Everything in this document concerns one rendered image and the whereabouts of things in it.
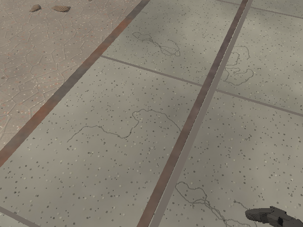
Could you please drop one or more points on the right robot hand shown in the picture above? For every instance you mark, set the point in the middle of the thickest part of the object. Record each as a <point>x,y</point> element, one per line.
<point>274,216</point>

